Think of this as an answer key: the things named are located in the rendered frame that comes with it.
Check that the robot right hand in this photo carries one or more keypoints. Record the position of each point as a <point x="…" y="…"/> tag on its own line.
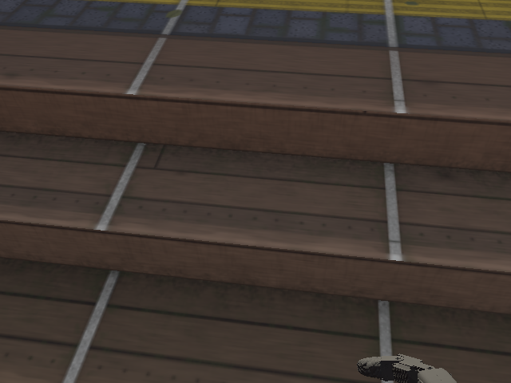
<point x="402" y="369"/>

